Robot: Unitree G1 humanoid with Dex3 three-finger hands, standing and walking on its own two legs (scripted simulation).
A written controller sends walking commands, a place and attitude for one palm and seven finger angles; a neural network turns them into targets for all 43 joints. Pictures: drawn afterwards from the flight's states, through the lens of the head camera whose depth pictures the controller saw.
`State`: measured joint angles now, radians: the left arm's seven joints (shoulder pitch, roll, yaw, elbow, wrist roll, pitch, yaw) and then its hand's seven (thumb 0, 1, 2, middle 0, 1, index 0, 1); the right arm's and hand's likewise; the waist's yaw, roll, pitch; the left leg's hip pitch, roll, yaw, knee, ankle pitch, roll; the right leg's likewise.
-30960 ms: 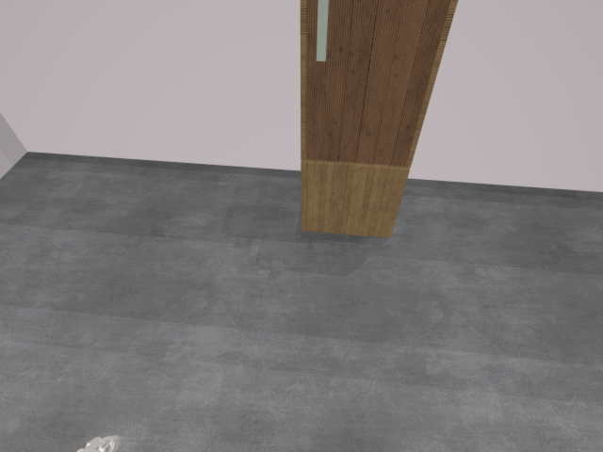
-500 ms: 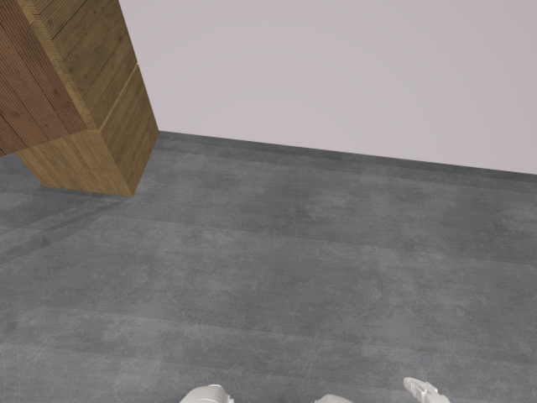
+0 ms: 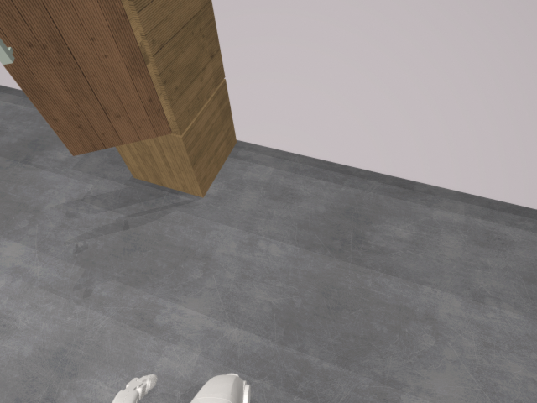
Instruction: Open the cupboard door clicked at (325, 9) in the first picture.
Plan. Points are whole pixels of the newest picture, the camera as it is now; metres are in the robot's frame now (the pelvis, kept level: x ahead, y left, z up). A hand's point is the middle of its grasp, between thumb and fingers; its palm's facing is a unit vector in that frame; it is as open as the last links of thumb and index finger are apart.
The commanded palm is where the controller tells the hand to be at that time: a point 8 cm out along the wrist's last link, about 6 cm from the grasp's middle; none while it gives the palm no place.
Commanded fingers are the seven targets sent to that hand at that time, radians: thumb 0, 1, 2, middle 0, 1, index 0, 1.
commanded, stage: turn to face it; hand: left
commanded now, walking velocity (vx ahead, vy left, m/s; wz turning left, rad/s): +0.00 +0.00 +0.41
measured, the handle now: out of the picture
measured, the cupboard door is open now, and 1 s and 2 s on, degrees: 37 37 37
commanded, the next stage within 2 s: take the last steps up to it in 0.30 s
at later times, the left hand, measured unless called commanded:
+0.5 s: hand out of the picture +0.02 +0.23 -0.16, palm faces +0.24 -0.94 -0.24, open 7.4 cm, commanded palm none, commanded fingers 0.00 0.90 0.90 -0.20 -0.30 -0.20 -0.30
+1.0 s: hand out of the picture -0.03 +0.24 -0.19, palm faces +0.44 -0.88 -0.16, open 7.4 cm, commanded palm none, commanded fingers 0.00 0.90 0.90 -0.20 -0.30 -0.20 -0.30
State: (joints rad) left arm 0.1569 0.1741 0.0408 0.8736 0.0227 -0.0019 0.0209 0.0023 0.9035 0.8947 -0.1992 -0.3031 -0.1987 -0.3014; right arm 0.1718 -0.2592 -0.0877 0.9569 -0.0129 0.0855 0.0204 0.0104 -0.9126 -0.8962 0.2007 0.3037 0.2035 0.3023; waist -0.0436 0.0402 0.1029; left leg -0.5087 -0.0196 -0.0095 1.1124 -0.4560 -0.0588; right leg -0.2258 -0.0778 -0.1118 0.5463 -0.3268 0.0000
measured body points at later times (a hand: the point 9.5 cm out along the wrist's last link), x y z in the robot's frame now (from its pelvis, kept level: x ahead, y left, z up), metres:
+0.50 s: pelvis +0.01 +0.02 +0.00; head +0.05 +0.03 +0.45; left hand +0.01 +0.28 -0.14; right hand +0.15 -0.19 -0.14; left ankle +0.01 +0.13 -0.74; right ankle +0.02 -0.12 -0.70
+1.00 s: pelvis +0.11 +0.11 -0.02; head +0.15 +0.14 +0.43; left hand -0.05 +0.28 -0.17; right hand +0.29 -0.08 -0.16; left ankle +0.15 +0.24 -0.74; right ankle +0.04 -0.10 -0.72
